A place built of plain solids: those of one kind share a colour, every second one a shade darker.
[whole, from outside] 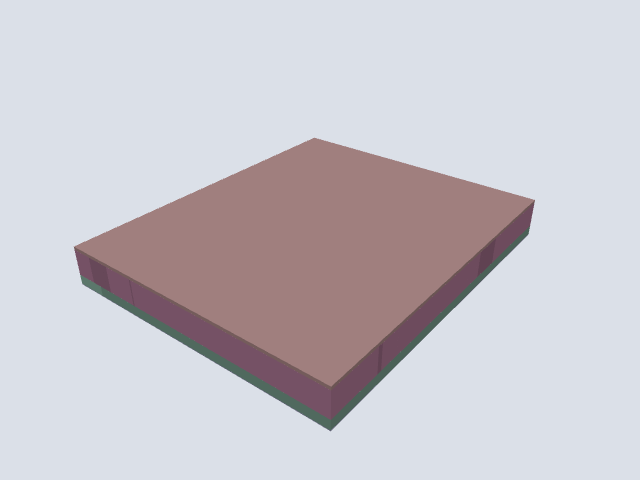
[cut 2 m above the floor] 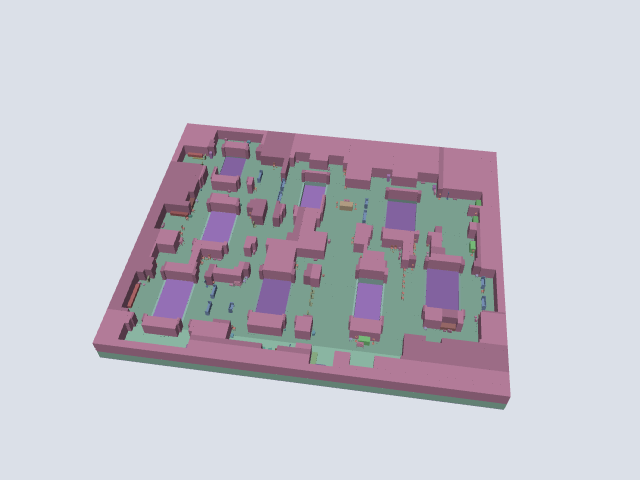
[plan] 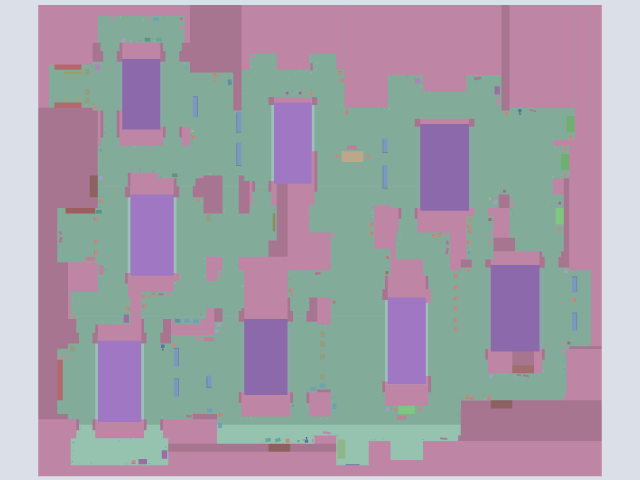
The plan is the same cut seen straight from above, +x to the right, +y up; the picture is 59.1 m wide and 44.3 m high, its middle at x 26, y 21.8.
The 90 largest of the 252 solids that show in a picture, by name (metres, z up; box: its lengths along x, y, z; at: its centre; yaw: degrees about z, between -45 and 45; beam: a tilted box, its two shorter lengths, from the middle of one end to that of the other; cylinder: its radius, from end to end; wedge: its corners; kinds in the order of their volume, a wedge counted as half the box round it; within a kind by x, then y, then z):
{
 "wall_rock_1": {"box": [1.0, 9.5, 4.0], "at": [0.5, 38.75, 2.0]},
 "wall_rock_2": {"box": [1.75, 28.25, 4.0], "at": [0.88, 19.88, 2.0]},
 "wall_rock_3": {"box": [3.0, 4.25, 4.0], "at": [1.5, 3.12, 2.0]},
 "wall_rock_4": {"box": [1.0, 8.0, 4.0], "at": [2.25, 15.75, 2.0]},
 "wall_rock_5": {"box": [4.0, 5.5, 4.0], "at": [3.0, 40.75, 2.0]},
 "wall_rock_6": {"box": [3.0, 8.25, 4.0], "at": [3.25, 29.87, 2.0]},
 "wall_rock_7": {"box": [2.5, 2.75, 4.0], "at": [4.25, 18.38, 2.0]},
 "wall_rock_8": {"box": [0.75, 6.0, 4.0], "at": [5.12, 30.75, 2.0]},
 "wall_rock_9": {"box": [4.5, 1.5, 4.0], "at": [7.5, 4.25, 2.0]},
 "wall_rock_10": {"box": [4.0, 1.5, 4.0], "at": [7.5, 13.25, 2.0]},
 "wall_rock_11": {"box": [4.0, 1.5, 4.0], "at": [9.5, 31.25, 2.0]},
 "wall_rock_12": {"box": [3.5, 1.5, 4.0], "at": [9.5, 39.25, 2.0]},
 "wall_rock_13": {"box": [8.0, 1.0, 4.0], "at": [9.5, 43.0, 2.0]},
 "wall_rock_14": {"box": [4.0, 1.5, 4.0], "at": [10.5, 26.75, 2.0]},
 "wall_rock_15": {"box": [4.5, 2.25, 4.0], "at": [14.25, 4.12, 2.0]},
 "wall_rock_16": {"box": [4.0, 6.25, 4.0], "at": [16.0, 40.38, 2.0]},
 "wall_rock_17": {"box": [1.75, 3.5, 4.0], "at": [16.12, 26.0, 2.0]},
 "wall_rock_18": {"box": [9.25, 0.75, 4.0], "at": [16.62, 2.62, 2.0]},
 "wall_rock_19": {"box": [0.75, 9.75, 4.0], "at": [18.38, 38.62, 2.0]},
 "wall_rock_20": {"box": [0.75, 6.0, 4.0], "at": [19.12, 40.5, 2.0]},
 "wall_rock_21": {"box": [15.5, 1.25, 4.0], "at": [19.75, 1.62, 2.0]},
 "wall_rock_22": {"box": [2.5, 4.5, 4.0], "at": [20.75, 41.25, 2.0]},
 "wall_rock_23": {"box": [4.5, 2.0, 4.0], "at": [21.0, 6.5, 2.0]},
 "wall_rock_24": {"box": [4.0, 5.75, 4.0], "at": [21.0, 17.38, 2.0]},
 "wall_rock_25": {"box": [1.0, 5.25, 4.0], "at": [22.5, 24.37, 2.0]},
 "wall_rock_26": {"box": [3.0, 6.0, 4.0], "at": [23.5, 40.5, 2.0]},
 "wall_rock_27": {"box": [2.0, 4.5, 4.0], "at": [24.0, 24.75, 2.0]},
 "wall_rock_28": {"box": [4.0, 3.5, 4.0], "at": [25.0, 20.75, 2.0]},
 "wall_rock_29": {"box": [52.0, 1.0, 4.0], "at": [26.0, 0.5, 2.0]},
 "wall_rock_30": {"box": [2.5, 4.5, 4.0], "at": [26.25, 41.25, 2.0]},
 "wall_rock_31": {"box": [0.75, 6.0, 4.0], "at": [27.88, 40.5, 2.0]},
 "wall_rock_32": {"box": [4.0, 9.5, 4.0], "at": [30.25, 38.75, 2.0]},
 "wall_rock_33": {"box": [1.5, 4.0, 4.0], "at": [31.75, 23.0, 2.0]},
 "wall_rock_34": {"box": [3.25, 6.5, 4.0], "at": [33.88, 40.25, 2.0]},
 "wall_rock_35": {"box": [4.0, 2.0, 4.0], "at": [34.0, 7.5, 2.0]},
 "wall_rock_36": {"box": [3.5, 2.0, 4.0], "at": [34.0, 17.5, 2.0]},
 "wall_rock_37": {"box": [3.0, 2.0, 4.0], "at": [36.5, 23.5, 2.0]},
 "wall_rock_38": {"box": [4.0, 8.0, 4.0], "at": [37.5, 39.5, 2.0]},
 "wall_rock_39": {"box": [1.0, 5.5, 4.0], "at": [38.5, 21.75, 2.0]},
 "wall_rock_40": {"box": [3.25, 6.5, 4.0], "at": [41.12, 40.25, 2.0]},
 "wall_rock_41": {"box": [21.5, 0.5, 4.0], "at": [41.25, 1.25, 2.0]},
 "wall_rock_42": {"box": [0.75, 9.75, 4.0], "at": [43.12, 38.62, 2.0]},
 "wall_rock_43": {"box": [16.5, 1.75, 4.0], "at": [43.75, 2.38, 2.0]},
 "wall_rock_44": {"box": [13.25, 0.5, 4.0], "at": [45.38, 3.5, 2.0]},
 "wall_rock_45": {"box": [13.0, 2.5, 4.0], "at": [45.5, 5.0, 2.0]},
 "wall_rock_46": {"box": [6.0, 9.5, 4.0], "at": [46.5, 38.75, 2.0]},
 "wall_rock_47": {"box": [8.25, 0.75, 4.0], "at": [47.88, 6.62, 2.0]},
 "wall_rock_48": {"box": [2.0, 12.0, 4.0], "at": [50.0, 25.0, 2.0]},
 "wall_rock_49": {"box": [1.5, 12.5, 4.0], "at": [50.25, 37.25, 2.0]},
 "wall_rock_50": {"box": [3.25, 4.25, 4.0], "at": [50.38, 9.62, 2.0]},
 "wall_rock_51": {"box": [1.0, 31.5, 4.0], "at": [51.5, 27.75, 2.0]},
 "floor_strip_1": {"box": [5.25, 2.5, 1.5], "at": [2.62, 6.0, -0.75]},
 "floor_strip_2": {"box": [5.25, 3.0, 1.5], "at": [2.62, 9.75, -0.75]},
 "floor_strip_3": {"box": [7.5, 2.0, 1.5], "at": [3.75, 33.75, -0.75]},
 "floor_strip_4": {"box": [7.5, 4.0, 1.5], "at": [3.75, 36.75, -0.75]},
 "floor_strip_5": {"box": [8.25, 1.5, 1.5], "at": [4.12, 19.0, -0.75]},
 "floor_strip_6": {"box": [8.25, 4.5, 1.5], "at": [4.12, 22.0, -0.75]},
 "floor_strip_7": {"box": [8.25, 2.0, 1.5], "at": [4.12, 25.25, -0.75]},
 "floor_strip_8": {"box": [18.75, 2.0, 1.5], "at": [9.38, 13.75, -0.75]},
 "floor_strip_9": {"box": [21.5, 5.0, 1.5], "at": [10.75, 29.25, -0.75]},
 "floor_strip_10": {"box": [9.0, 3.0, 1.5], "at": [14.25, 9.75, -0.75]},
 "floor_strip_11": {"box": [9.0, 1.5, 1.5], "at": [14.25, 12.0, -0.75]},
 "floor_strip_12": {"box": [32.0, 2.0, 1.5], "at": [16.0, 15.75, -0.75]},
 "floor_strip_13": {"box": [10.0, 2.0, 1.5], "at": [16.5, 33.75, -0.75]},
 "floor_strip_14": {"box": [35.0, 0.5, 1.5], "at": [17.5, 26.5, -0.75]},
 "floor_strip_15": {"box": [41.5, 1.5, 1.5], "at": [20.75, 17.5, -0.75]},
 "floor_strip_16": {"box": [22.25, 2.0, 1.5], "at": [23.88, 25.25, -0.75]},
 "floor_strip_17": {"box": [52.0, 4.75, 1.5], "at": [26.0, 2.38, -0.75]},
 "floor_strip_18": {"box": [52.0, 4.75, 1.5], "at": [26.0, 41.12, -0.75]},
 "floor_strip_19": {"box": [28.75, 1.5, 1.5], "at": [27.12, 19.0, -0.75]},
 "floor_strip_20": {"box": [8.75, 3.0, 1.5], "at": [27.62, 9.75, -0.75]},
 "floor_strip_21": {"box": [8.75, 1.5, 1.5], "at": [27.62, 12.0, -0.75]},
 "floor_strip_22": {"box": [8.75, 2.0, 1.5], "at": [27.62, 13.75, -0.75]},
 "floor_strip_23": {"box": [9.5, 5.0, 1.5], "at": [30.25, 29.25, -0.75]},
 "floor_strip_24": {"box": [42.25, 2.5, 1.5], "at": [30.88, 6.0, -0.75]},
 "floor_strip_25": {"box": [40.5, 4.0, 1.5], "at": [31.75, 36.75, -0.75]},
 "floor_strip_26": {"box": [39.25, 4.5, 1.5], "at": [32.38, 22.0, -0.75]},
 "floor_strip_27": {"box": [28.75, 1.0, 1.5], "at": [37.62, 7.75, -0.75]},
 "floor_strip_28": {"box": [26.5, 2.0, 1.5], "at": [38.75, 33.75, -0.75]},
 "floor_strip_29": {"box": [16.0, 3.0, 1.5], "at": [44.0, 9.75, -0.75]},
 "floor_strip_30": {"box": [12.0, 2.0, 1.5], "at": [46.0, 25.25, -0.75]},
 "floor_strip_31": {"box": [12.0, 5.0, 1.5], "at": [46.0, 29.25, -0.75]},
 "ceil_rock_1": {"box": [52.0, 43.5, 0.5], "at": [26.0, 21.75, 4.25]},
 "floor_old_1": {"box": [4.0, 7.5, 1.5], "at": [7.5, 8.75, -0.75]},
 "floor_old_2": {"box": [3.5, 6.5, 1.34], "at": [9.5, 35.25, -0.83]},
 "floor_old_3": {"box": [4.0, 7.5, 1.5], "at": [10.5, 22.25, -0.75]},
 "floor_old_4": {"box": [4.0, 7.0, 1.5], "at": [21.0, 11.0, -0.75]},
 "floor_old_5": {"box": [4.5, 8.0, 0.94], "at": [37.5, 28.5, -1.03]},
 "floor_old_6": {"box": [4.5, 8.0, 1.5], "at": [44.0, 15.5, -0.75]},
 "floor_base_1": {"box": [52.0, 43.5, 0.1], "at": [26.0, 21.75, -1.55]}
}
